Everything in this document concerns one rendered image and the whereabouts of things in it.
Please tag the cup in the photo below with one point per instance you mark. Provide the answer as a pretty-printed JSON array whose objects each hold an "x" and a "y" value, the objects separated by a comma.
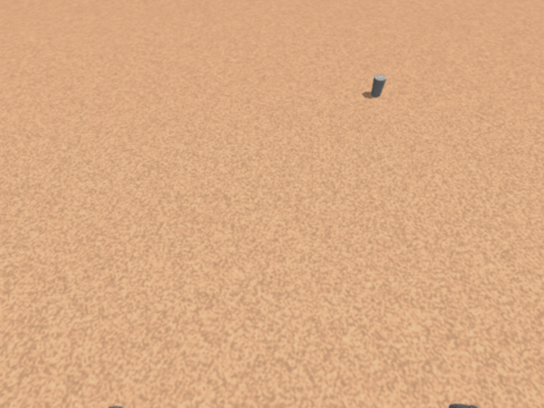
[{"x": 377, "y": 86}]

